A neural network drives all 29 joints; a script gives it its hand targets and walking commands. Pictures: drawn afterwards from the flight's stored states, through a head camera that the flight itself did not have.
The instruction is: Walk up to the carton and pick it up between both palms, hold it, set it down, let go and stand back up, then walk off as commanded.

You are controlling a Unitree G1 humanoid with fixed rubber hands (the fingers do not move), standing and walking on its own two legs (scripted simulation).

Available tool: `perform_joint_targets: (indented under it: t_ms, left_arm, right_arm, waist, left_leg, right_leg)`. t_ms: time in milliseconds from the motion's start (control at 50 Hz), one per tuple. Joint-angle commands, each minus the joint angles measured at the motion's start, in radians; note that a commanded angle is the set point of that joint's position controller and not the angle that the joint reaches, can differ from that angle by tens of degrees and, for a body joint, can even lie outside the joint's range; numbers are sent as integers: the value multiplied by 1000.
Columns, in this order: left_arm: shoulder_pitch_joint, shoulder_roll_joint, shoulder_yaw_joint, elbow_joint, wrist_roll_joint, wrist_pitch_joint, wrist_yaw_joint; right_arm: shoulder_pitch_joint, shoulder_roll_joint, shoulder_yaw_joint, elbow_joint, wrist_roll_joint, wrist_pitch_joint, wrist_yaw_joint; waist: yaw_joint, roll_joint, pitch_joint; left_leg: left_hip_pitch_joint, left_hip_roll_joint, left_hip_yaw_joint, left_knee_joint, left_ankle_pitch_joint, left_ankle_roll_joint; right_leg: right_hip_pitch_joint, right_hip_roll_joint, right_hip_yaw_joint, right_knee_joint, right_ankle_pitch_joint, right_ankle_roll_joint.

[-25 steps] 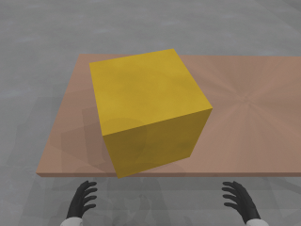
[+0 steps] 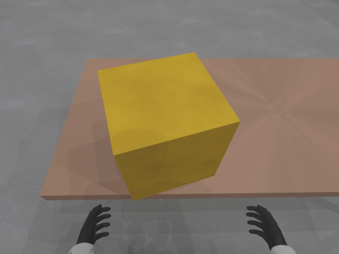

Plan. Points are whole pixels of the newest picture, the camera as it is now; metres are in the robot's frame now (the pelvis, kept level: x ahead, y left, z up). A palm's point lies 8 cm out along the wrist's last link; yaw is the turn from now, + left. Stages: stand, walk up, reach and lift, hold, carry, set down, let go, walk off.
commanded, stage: let go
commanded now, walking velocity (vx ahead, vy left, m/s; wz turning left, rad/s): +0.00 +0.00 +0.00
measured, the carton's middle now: (162, 129) +0.40 +0.05 +0.02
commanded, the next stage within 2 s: stand in 0.44 s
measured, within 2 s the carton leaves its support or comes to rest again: neither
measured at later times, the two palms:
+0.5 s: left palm (88, 241) +0.15 +0.22 -0.08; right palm (277, 243) +0.15 -0.23 -0.08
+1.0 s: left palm out of the picture +0.11 +0.27 -0.10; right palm out of the picture +0.09 -0.29 -0.10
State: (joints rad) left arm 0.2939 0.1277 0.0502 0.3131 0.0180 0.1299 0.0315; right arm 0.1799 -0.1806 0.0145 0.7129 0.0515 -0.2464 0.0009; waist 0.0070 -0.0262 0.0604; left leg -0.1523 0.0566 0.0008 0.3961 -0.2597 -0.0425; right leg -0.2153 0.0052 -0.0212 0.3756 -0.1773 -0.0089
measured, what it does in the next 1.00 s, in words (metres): stands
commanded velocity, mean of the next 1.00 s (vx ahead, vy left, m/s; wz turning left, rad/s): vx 0.00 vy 0.00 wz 0.00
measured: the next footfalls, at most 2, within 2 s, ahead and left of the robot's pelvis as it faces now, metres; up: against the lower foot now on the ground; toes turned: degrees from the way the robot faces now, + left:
none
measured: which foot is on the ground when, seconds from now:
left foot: down 0.00-1.00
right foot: down 0.00-1.00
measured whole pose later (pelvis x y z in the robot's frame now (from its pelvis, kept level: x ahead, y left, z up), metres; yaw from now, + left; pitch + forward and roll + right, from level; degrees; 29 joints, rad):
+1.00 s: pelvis +0.00 +0.00 +0.00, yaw +0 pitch +0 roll -1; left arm 0.27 0.26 0.07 0.70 0.03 0.00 0.01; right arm 0.25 -0.35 0.00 0.83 0.00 -0.05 0.01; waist 0.00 0.00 -0.02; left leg -0.14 0.06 0.00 0.41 -0.28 -0.04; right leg -0.20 0.00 -0.02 0.40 -0.20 -0.01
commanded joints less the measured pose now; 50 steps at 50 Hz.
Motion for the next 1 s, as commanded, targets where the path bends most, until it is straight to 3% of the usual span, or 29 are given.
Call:
perform_joint_targets:
  t_ms: [0,40,60,100,120,220,280,360,440,460,480,520,540,560,580,600,680,720,760,780,800,820,840,860,880,900,920,960,980]
  left_arm:
    - [-143,199,29,-20,3,-32,-19]
    - [-131,197,31,-18,11,-28,-19]
    - [-115,180,32,8,24,-23,-20]
    - [-121,186,17,9,5,-26,-23]
    - [-113,186,17,27,8,-24,-24]
    - [-141,191,5,-1,10,-31,-17]
    - [-133,182,21,8,14,-31,-20]
    - [-125,173,14,27,8,-24,-20]
    - [-181,186,-8,13,7,-20,-18]
    - [-89,356,80,120,29,-102,-9]
    - [-59,369,86,142,28,-124,-7]
    - [-111,306,69,167,34,-144,-14]
    - [-76,332,75,188,22,-146,-12]
    - [-101,322,70,207,33,-149,-18]
    - [-109,325,71,208,31,-150,-26]
    - [-84,337,73,237,31,-164,-26]
    - [-102,383,73,298,33,-172,-24]
    - [-99,382,66,336,32,-168,-24]
    - [-109,383,63,341,29,-180,-34]
    - [-114,386,64,349,20,-184,-36]
    - [-89,353,51,363,18,-176,-34]
    - [-80,397,70,387,13,-179,-36]
    - [-87,394,61,375,13,-178,-34]
    - [-118,386,63,370,20,-174,-33]
    - [-106,389,63,381,16,-179,-26]
    - [-98,388,60,398,22,-184,-25]
    - [-108,365,52,403,8,-181,-23]
    - [-71,388,61,420,2,-185,-31]
    - [-129,402,60,403,24,-191,-30]
  right_arm:
    - [-77,-104,-84,-67,-43,-71,-4]
    - [-65,-118,-93,-42,-37,-67,-2]
    - [-53,-128,-69,-27,-28,-68,-1]
    - [-56,-118,-79,-26,-38,-66,-3]
    - [-58,-110,-65,-42,-34,-63,4]
    - [-72,-113,-82,-54,-48,-71,0]
    - [-59,-122,-74,-51,-39,-76,2]
    - [-81,-128,-70,-72,-49,-54,6]
    - [-78,-128,-100,-86,-69,-53,2]
    - [52,-328,-110,15,-94,54,-13]
    - [76,-334,-114,28,-101,105,-18]
    - [5,-310,-110,9,-103,138,-15]
    - [13,-318,-111,4,-102,149,-4]
    - [3,-299,-81,1,-102,154,-6]
    - [-9,-309,-90,3,-96,157,3]
    - [1,-294,-80,15,-104,164,3]
    - [19,-320,-73,19,-101,180,3]
    - [38,-327,-60,19,-100,171,8]
    - [25,-383,-85,45,-98,187,-6]
    - [46,-353,-63,41,-89,191,-4]
    - [7,-388,-81,48,-98,181,1]
    - [41,-353,-63,60,-93,187,2]
    - [50,-417,-84,63,-85,187,-4]
    - [58,-399,-86,70,-91,193,-10]
    - [54,-376,-73,72,-85,192,-6]
    - [59,-367,-71,76,-94,196,-6]
    - [48,-384,-73,65,-87,196,-2]
    - [20,-392,-81,62,-83,189,-1]
    - [31,-376,-74,60,-87,196,-2]
  waist:
    - [-6,4,-150]
    - [-19,45,-150]
    - [-5,36,-150]
    - [-31,20,-156]
    - [-9,17,-138]
    - [-17,42,-157]
    - [-11,18,-151]
    - [10,-4,-131]
    - [-11,15,-121]
    - [1,10,-259]
    - [-6,25,-248]
    - [-12,-2,-168]
    - [10,3,-199]
    - [-8,39,-102]
    - [-2,-5,-107]
    - [15,25,-110]
    - [-1,18,-109]
    - [-4,52,-109]
    - [5,-5,-124]
    - [-6,32,-153]
    - [17,50,-157]
    - [7,13,-143]
    - [-5,50,-150]
    - [-7,8,-135]
    - [2,22,-164]
    - [-4,0,-111]
    - [-13,44,-128]
    - [7,3,-172]
    - [-3,75,-131]
  left_leg:
    - [67,-79,79,-12,201,20]
    - [86,-78,83,7,250,13]
    - [82,-77,77,2,260,8]
    - [89,-76,77,-5,258,11]
    - [89,-72,75,-10,246,15]
    - [75,-70,67,-15,207,16]
    - [76,-71,64,-15,244,20]
    - [55,-68,81,-19,221,24]
    - [76,-60,71,-27,170,25]
    - [18,62,-14,43,349,38]
    - [-6,58,-11,42,365,59]
    - [-28,54,-19,39,285,64]
    - [-12,49,-15,26,254,56]
    - [-57,54,-20,13,186,59]
    - [-28,46,-26,16,158,66]
    - [-28,53,-33,2,136,73]
    - [-57,58,-27,27,75,84]
    - [-55,52,-19,20,96,74]
    - [-43,59,-50,-9,126,83]
    - [-20,67,-43,-8,186,89]
    - [-22,68,-43,7,179,84]
    - [-21,65,-47,-9,206,80]
    - [4,70,-50,19,192,79]
    - [-8,65,-36,7,191,72]
    - [18,70,-42,12,262,74]
    - [9,71,-50,0,261,74]
    - [12,75,-49,16,282,85]
    - [26,66,-47,9,249,78]
    - [-7,57,-38,-2,235,77]
  right_leg:
    - [157,4,-12,-34,175,20]
    - [173,-1,-15,-29,239,16]
    - [185,8,-13,-24,243,12]
    - [198,12,-14,-27,250,14]
    - [179,14,-9,-40,210,12]
    - [187,12,-13,-35,178,7]
    - [186,10,-11,-30,238,4]
    - [195,4,-8,-29,200,7]
    - [172,5,-13,-48,119,4]
    - [204,-104,64,79,265,-21]
    - [195,-113,70,66,269,-20]
    - [136,-105,63,53,195,-27]
    - [133,-94,47,45,142,-17]
    - [70,-91,67,14,92,-12]
    - [44,-91,56,-2,50,-15]
    - [45,-98,67,-5,-6,-15]
    - [46,-117,116,-29,-44,-36]
    - [54,-127,131,-37,-26,-34]
    - [88,-103,76,2,71,-25]
    - [80,-109,88,25,107,-34]
    - [109,-103,83,5,132,-31]
    - [119,-115,88,16,116,-36]
    - [100,-111,103,3,159,-45]
    - [97,-117,86,9,181,-45]
    - [111,-110,69,14,232,-28]
    - [74,-103,65,21,207,-30]
    - [92,-103,76,20,225,-27]
    - [119,-115,86,11,199,-36]
    - [95,-121,95,5,190,-30]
